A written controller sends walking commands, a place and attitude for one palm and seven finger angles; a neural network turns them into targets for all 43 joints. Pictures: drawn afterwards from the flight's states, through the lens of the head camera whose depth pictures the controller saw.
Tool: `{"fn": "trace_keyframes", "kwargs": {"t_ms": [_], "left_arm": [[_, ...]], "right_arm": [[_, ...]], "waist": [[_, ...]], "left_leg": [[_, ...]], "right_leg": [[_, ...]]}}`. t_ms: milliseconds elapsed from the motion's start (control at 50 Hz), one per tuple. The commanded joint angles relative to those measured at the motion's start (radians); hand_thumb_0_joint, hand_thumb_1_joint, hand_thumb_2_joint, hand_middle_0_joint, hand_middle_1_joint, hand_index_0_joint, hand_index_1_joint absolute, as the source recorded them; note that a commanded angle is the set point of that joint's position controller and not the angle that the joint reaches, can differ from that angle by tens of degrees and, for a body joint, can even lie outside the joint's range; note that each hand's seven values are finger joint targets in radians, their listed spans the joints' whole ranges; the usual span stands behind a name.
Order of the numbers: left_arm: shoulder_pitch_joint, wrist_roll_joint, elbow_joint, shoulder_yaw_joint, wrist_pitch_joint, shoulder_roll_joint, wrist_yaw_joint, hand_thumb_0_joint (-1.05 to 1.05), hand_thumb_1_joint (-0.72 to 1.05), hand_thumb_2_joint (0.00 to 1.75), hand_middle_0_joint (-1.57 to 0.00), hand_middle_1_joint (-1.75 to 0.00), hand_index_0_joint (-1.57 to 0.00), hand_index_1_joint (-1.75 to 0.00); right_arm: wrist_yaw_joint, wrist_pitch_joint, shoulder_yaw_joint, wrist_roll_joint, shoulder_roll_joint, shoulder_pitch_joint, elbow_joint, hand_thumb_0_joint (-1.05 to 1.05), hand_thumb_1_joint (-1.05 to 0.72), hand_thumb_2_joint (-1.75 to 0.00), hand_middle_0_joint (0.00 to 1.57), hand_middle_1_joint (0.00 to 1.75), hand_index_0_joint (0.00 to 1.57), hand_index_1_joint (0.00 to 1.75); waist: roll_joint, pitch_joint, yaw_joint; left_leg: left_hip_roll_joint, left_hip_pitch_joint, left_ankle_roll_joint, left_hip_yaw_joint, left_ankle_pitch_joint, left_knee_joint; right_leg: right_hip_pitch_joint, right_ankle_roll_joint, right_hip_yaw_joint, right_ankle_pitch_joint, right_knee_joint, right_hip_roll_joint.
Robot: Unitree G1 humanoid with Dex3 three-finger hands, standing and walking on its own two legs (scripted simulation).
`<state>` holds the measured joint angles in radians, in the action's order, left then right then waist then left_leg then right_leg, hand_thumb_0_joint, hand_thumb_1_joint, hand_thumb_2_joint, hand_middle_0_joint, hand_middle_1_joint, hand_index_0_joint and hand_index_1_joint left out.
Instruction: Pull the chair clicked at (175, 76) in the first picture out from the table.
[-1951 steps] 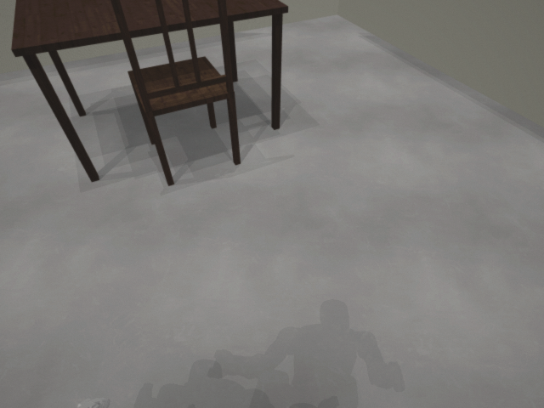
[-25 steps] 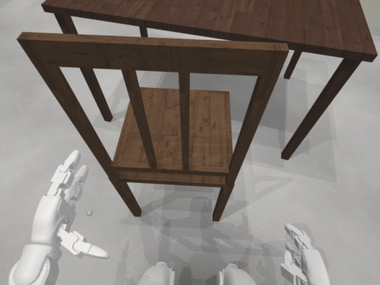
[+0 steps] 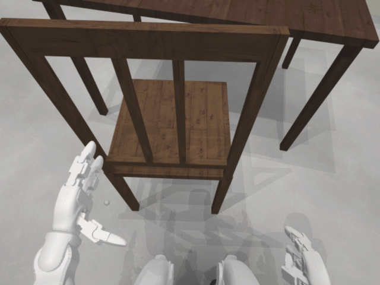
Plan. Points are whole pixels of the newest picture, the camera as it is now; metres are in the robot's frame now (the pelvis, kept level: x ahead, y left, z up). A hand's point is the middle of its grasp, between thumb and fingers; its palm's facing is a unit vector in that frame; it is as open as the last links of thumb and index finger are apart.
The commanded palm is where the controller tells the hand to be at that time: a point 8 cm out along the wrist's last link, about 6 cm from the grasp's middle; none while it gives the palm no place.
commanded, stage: aim the fingers beside a spindle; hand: left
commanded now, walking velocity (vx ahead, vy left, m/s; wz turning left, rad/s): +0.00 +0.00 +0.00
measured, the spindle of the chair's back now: (138, 122) +0.45 +0.14 +0.04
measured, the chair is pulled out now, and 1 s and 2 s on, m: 0.27 0.27 0.27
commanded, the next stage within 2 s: push the fingers through the gap in 1.42 s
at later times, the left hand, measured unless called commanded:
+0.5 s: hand (125, 199) +0.28 +0.14 +0.01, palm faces -0.04 -1.00 -0.02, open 16.9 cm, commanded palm +0.26 +0.20 +0.01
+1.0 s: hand (139, 196) +0.30 +0.12 -0.01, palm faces -0.03 -1.00 -0.03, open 16.9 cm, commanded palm +0.28 +0.18 +0.00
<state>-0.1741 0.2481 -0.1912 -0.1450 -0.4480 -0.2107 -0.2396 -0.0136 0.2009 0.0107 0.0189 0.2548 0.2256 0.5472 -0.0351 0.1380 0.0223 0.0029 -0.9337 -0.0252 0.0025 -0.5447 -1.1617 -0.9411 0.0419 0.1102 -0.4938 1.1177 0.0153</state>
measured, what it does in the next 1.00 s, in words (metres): stands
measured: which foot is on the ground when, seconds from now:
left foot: down 0.00-1.00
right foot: down 0.00-1.00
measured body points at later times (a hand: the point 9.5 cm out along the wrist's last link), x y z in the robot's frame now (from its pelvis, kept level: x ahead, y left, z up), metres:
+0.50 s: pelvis +0.00 +0.00 -0.02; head +0.10 +0.00 +0.42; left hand +0.28 +0.20 +0.01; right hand +0.17 -0.23 -0.11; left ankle +0.01 +0.10 -0.65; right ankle +0.03 -0.10 -0.65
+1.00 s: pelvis -0.01 +0.00 -0.02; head +0.10 +0.00 +0.41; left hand +0.29 +0.18 +0.00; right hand +0.16 -0.24 -0.13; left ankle +0.01 +0.10 -0.65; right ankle +0.03 -0.10 -0.65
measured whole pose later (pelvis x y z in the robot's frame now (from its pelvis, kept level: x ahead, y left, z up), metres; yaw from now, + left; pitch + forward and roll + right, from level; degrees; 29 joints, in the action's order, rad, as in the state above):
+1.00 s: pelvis -0.01 +0.00 -0.02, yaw +0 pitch +22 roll -1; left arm -0.05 0.13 -0.26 -0.01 -0.47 -0.14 -0.05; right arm 0.02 0.07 0.01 0.01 0.24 0.20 0.52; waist -0.03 0.16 0.02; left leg 0.00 -1.07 -0.03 0.02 -0.58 -1.27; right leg -1.09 0.04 0.10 -0.53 1.24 0.02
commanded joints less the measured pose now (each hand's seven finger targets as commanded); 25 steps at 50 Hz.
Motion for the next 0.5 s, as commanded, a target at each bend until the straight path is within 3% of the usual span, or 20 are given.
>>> {"fn": "trace_keyframes", "kwargs": {"t_ms": [0, 40, 80, 160, 180, 200, 220, 260, 300, 360, 380, 480], "left_arm": [[0.124, -0.001, 0.198, -0.044, -0.076, -0.115, 0.019, 0.00, -0.50, 0.30, -0.06, -0.08, -0.06, -0.08], [0.110, -0.005, 0.203, -0.044, -0.074, -0.114, 0.028, 0.00, -0.50, 0.30, -0.06, -0.08, -0.06, -0.08], [0.106, -0.011, 0.186, -0.043, -0.068, -0.112, 0.039, 0.00, -0.50, 0.30, -0.06, -0.08, -0.06, -0.08], [0.144, -0.027, 0.204, 0.003, -0.072, -0.082, 0.058, 0.00, -0.50, 0.30, -0.06, -0.08, -0.06, -0.08], [0.131, -0.029, 0.212, -0.021, -0.077, -0.103, 0.066, 0.00, -0.50, 0.30, -0.06, -0.08, -0.06, -0.08], [0.100, -0.035, 0.209, 0.010, -0.076, -0.069, 0.069, 0.00, -0.50, 0.30, -0.06, -0.08, -0.06, -0.08], [0.118, -0.035, 0.214, 0.040, -0.075, -0.046, 0.071, 0.00, -0.50, 0.30, -0.06, -0.08, -0.06, -0.08], [0.122, -0.045, 0.197, 0.020, -0.077, -0.069, 0.086, 0.00, -0.50, 0.30, -0.06, -0.08, -0.06, -0.08], [0.141, -0.052, 0.185, 0.040, -0.077, -0.049, 0.095, 0.00, -0.50, 0.30, -0.06, -0.08, -0.06, -0.08], [0.179, -0.064, 0.172, 0.021, -0.084, -0.070, 0.110, 0.00, -0.50, 0.30, -0.06, -0.08, -0.06, -0.08], [0.199, -0.065, 0.196, 0.037, -0.091, -0.057, 0.112, 0.00, -0.50, 0.30, -0.06, -0.08, -0.06, -0.08], [0.210, -0.074, 0.189, 0.072, -0.088, -0.031, 0.123, 0.00, -0.50, 0.30, -0.06, -0.08, -0.06, -0.08]], "right_arm": [[-0.012, 0.045, -0.055, 0.001, 0.130, -0.021, -0.145, 0.00, -0.90, -0.90, 0.20, 0.30, 0.20, 0.30], [-0.008, 0.039, -0.056, 0.000, 0.129, -0.018, -0.145, 0.00, -0.90, -0.90, 0.20, 0.30, 0.20, 0.30], [-0.005, 0.030, -0.055, -0.002, 0.131, -0.015, -0.148, 0.00, -0.90, -0.90, 0.20, 0.30, 0.20, 0.30], [-0.001, 0.019, -0.055, -0.005, 0.127, -0.024, -0.153, 0.00, -0.90, -0.90, 0.20, 0.30, 0.20, 0.30], [0.000, 0.018, -0.058, -0.005, 0.127, -0.020, -0.153, 0.00, -0.90, -0.90, 0.20, 0.30, 0.20, 0.30], [0.004, 0.015, -0.056, -0.006, 0.124, -0.023, -0.161, 0.00, -0.90, -0.90, 0.20, 0.30, 0.20, 0.30], [0.007, 0.012, -0.054, -0.006, 0.121, -0.025, -0.163, 0.00, -0.90, -0.90, 0.20, 0.30, 0.20, 0.30], [0.006, 0.004, -0.056, -0.008, 0.128, -0.023, -0.159, 0.00, -0.90, -0.90, 0.20, 0.30, 0.20, 0.30], [0.009, -0.003, -0.056, -0.008, 0.123, -0.026, -0.161, 0.00, -0.90, -0.90, 0.20, 0.30, 0.20, 0.30], [0.005, -0.015, -0.056, -0.008, 0.127, -0.028, -0.156, 0.00, -0.90, -0.90, 0.20, 0.30, 0.20, 0.30], [0.006, -0.016, -0.056, -0.009, 0.124, -0.035, -0.162, 0.00, -0.90, -0.90, 0.20, 0.30, 0.20, 0.30], [0.008, -0.026, -0.056, -0.011, 0.123, -0.030, -0.158, 0.00, -0.90, -0.90, 0.20, 0.30, 0.20, 0.30]], "waist": [[0.007, 0.301, 0.009], [-0.003, 0.319, 0.001], [0.025, 0.317, 0.005], [-0.003, 0.316, 0.011], [0.004, 0.331, 0.001], [-0.010, 0.327, -0.002], [0.001, 0.318, 0.009], [0.030, 0.314, 0.009], [0.027, 0.302, 0.014], [0.039, 0.303, 0.014], [0.007, 0.323, 0.009], [0.018, 0.351, 0.018]], "left_leg": [[-0.011, 0.110, -0.002, -0.039, 0.273, 0.151], [-0.010, 0.123, 0.001, -0.041, 0.302, 0.151], [-0.008, 0.109, 0.000, -0.045, 0.308, 0.147], [-0.009, 0.113, 0.001, -0.044, 0.295, 0.138], [-0.007, 0.117, 0.003, -0.046, 0.308, 0.138], [-0.008, 0.126, 0.006, -0.047, 0.316, 0.142], [-0.009, 0.117, 0.004, -0.046, 0.308, 0.137], [-0.007, 0.098, 0.003, -0.050, 0.301, 0.128], [-0.010, 0.079, 0.002, -0.044, 0.262, 0.121], [-0.009, 0.060, 0.002, -0.049, 0.246, 0.114], [-0.010, 0.072, 0.002, -0.048, 0.249, 0.112], [-0.009, 0.074, 0.002, -0.052, 0.273, 0.094]], "right_leg": [[0.236, -0.017, -0.087, 0.218, -0.142, -0.009], [0.241, -0.013, -0.081, 0.246, -0.132, -0.008], [0.237, -0.016, -0.075, 0.256, -0.123, -0.010], [0.204, -0.013, -0.075, 0.238, -0.114, -0.010], [0.214, -0.012, -0.075, 0.248, -0.107, -0.009], [0.204, -0.010, -0.067, 0.249, -0.102, -0.009], [0.199, -0.011, -0.068, 0.249, -0.104, -0.009], [0.187, -0.011, -0.069, 0.240, -0.095, -0.011], [0.174, -0.013, -0.074, 0.211, -0.098, -0.009], [0.164, -0.010, -0.076, 0.190, -0.088, -0.011], [0.159, -0.009, -0.077, 0.189, -0.082, -0.009], [0.152, -0.009, -0.075, 0.216, -0.068, -0.008]]}}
